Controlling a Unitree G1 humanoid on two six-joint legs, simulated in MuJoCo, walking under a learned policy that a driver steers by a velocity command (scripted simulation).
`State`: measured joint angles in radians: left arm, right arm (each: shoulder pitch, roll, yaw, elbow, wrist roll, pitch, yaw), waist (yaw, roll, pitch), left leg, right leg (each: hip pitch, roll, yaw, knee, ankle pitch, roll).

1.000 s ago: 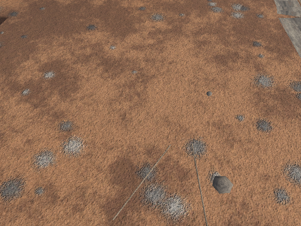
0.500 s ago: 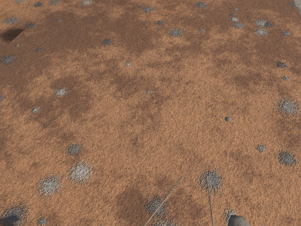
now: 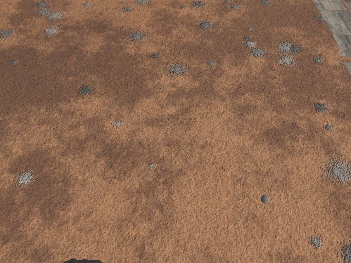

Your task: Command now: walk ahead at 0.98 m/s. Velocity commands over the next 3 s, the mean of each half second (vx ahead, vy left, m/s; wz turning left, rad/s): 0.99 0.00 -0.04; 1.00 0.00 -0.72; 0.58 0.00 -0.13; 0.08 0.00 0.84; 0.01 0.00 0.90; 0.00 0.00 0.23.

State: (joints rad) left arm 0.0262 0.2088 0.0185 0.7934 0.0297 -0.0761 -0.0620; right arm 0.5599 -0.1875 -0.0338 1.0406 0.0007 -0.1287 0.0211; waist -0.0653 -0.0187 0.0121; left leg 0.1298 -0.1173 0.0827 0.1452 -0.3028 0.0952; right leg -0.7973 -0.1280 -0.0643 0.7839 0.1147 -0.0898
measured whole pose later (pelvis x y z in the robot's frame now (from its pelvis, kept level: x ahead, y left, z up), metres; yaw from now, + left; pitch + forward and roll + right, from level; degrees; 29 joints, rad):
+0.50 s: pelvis +0.49 -0.01 +0.00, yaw -2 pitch +1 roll -1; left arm 0.55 0.20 0.03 1.04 -0.01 -0.14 -0.02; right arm -0.02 -0.23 0.01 0.74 -0.03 -0.08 0.06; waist 0.09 0.02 0.04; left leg -0.74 0.12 0.05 0.64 0.14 0.08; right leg 0.20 0.10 -0.04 0.09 -0.32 -0.08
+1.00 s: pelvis +0.95 -0.05 -0.02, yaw -24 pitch +0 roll +2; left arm -0.03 0.27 0.03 0.70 0.02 -0.03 -0.08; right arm 0.50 -0.23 -0.04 0.98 -0.02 -0.12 -0.01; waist -0.05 -0.02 0.05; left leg 0.26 -0.01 0.36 0.22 -0.44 -0.05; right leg -0.73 -0.03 -0.18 0.76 0.05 -0.19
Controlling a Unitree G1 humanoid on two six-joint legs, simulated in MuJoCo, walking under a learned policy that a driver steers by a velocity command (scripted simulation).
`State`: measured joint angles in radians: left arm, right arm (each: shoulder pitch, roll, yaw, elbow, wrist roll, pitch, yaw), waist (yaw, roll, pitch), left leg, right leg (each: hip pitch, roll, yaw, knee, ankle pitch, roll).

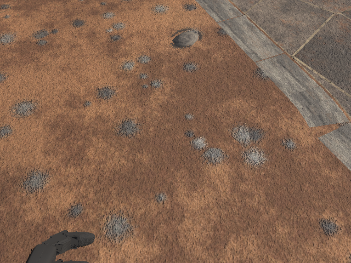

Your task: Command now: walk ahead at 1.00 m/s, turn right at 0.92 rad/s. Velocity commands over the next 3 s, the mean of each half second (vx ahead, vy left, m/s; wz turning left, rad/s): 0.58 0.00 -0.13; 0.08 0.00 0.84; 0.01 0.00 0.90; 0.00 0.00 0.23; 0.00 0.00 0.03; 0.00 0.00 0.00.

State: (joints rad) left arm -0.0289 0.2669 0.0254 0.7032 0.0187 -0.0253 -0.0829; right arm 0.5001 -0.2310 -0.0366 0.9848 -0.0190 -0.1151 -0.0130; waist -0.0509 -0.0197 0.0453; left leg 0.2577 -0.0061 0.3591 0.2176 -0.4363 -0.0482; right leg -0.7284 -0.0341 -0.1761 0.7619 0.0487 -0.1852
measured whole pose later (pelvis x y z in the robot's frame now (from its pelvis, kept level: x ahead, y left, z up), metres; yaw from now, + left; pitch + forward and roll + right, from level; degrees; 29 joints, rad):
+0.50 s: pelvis +0.40 -0.01 -0.01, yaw -5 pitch +0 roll -1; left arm 0.26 0.25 0.04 0.83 0.02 -0.05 0.07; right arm 0.16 -0.27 -0.05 0.73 0.00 -0.11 0.05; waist 0.01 0.04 0.06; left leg -0.53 -0.07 0.07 0.52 0.03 0.11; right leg -0.18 0.10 -0.11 0.97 -0.47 0.00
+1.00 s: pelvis +0.53 -0.08 +0.02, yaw +24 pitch +2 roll +0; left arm 0.13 0.28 0.07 0.69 0.03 -0.02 0.03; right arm 0.18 -0.35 -0.10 0.57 0.02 0.06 -0.02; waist -0.02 0.04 0.02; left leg -0.55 -0.18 -0.21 0.98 -0.43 -0.02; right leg -0.34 0.04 0.09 0.47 -0.16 0.00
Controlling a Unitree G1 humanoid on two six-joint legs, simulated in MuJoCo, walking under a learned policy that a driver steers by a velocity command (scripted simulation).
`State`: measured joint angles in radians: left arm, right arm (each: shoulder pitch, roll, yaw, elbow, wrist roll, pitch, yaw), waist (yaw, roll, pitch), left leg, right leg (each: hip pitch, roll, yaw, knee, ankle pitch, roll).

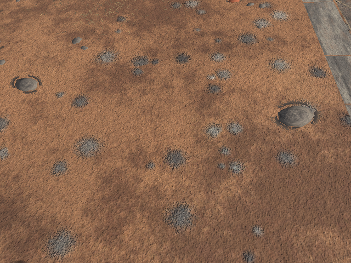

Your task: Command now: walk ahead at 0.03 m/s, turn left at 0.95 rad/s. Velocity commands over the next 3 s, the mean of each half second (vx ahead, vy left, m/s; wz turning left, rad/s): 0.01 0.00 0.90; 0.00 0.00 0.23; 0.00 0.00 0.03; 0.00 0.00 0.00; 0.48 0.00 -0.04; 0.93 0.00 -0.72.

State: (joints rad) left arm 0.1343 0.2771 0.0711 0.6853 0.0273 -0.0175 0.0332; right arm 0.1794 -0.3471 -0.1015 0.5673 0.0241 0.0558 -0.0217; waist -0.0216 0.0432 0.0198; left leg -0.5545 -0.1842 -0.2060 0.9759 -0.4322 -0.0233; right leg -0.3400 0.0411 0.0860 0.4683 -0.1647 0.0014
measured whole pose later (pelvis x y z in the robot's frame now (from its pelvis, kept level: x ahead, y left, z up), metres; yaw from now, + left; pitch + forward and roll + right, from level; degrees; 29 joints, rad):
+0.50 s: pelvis +0.01 +0.03 +0.00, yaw +27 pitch +3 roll -1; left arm 0.13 0.34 0.11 0.72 0.00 0.01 0.02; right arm 0.16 -0.31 -0.08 0.58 0.00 0.04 0.00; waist 0.02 -0.04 0.05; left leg -0.37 0.00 0.00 0.58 -0.27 0.03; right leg -0.53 -0.08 -0.05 1.13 -0.49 0.06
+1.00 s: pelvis +0.04 +0.03 +0.00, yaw +32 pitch +0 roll +0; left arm 0.17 0.22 0.03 0.70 0.02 -0.02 0.01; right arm 0.20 -0.23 -0.03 0.72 -0.02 0.02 -0.01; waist -0.01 0.02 0.00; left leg -0.27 -0.04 -0.08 0.56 -0.30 0.00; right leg -0.27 -0.02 -0.02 0.57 -0.31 0.00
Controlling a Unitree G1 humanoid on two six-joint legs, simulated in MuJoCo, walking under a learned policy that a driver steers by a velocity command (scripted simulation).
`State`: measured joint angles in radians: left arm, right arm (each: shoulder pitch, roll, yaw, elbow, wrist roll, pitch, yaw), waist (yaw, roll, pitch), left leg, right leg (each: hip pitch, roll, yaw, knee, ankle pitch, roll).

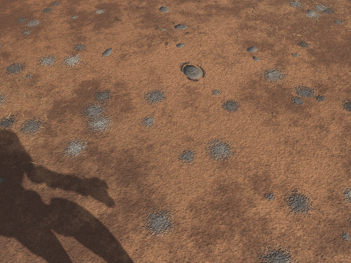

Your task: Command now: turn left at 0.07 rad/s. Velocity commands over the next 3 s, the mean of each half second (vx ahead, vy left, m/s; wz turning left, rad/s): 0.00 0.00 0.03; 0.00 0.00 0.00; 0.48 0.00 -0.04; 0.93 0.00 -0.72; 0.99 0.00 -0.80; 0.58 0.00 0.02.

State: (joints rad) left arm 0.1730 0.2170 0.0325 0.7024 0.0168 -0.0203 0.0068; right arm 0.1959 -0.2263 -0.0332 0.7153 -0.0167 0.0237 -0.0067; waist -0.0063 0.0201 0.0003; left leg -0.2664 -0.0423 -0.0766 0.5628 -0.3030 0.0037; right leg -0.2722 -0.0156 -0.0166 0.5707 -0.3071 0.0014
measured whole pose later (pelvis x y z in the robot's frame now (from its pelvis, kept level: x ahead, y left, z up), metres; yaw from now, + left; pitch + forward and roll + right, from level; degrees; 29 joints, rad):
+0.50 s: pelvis +0.01 -0.02 +0.00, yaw +0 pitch -1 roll +0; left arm 0.20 0.20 0.03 0.75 0.01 -0.03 0.01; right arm 0.22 -0.20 -0.05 0.81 -0.01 0.02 -0.04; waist 0.00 0.01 0.02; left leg -0.22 -0.01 -0.10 0.54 -0.31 -0.03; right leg -0.22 0.01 -0.04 0.55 -0.32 -0.03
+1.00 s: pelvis +0.01 -0.04 +0.01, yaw +0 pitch -1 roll +0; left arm 0.22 0.21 0.03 0.95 0.00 -0.02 0.02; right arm 0.24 -0.21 -0.06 1.02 0.00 0.02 -0.06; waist 0.00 0.01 0.03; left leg -0.17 0.01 -0.10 0.46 -0.27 -0.05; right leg -0.18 0.04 -0.04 0.47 -0.27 -0.05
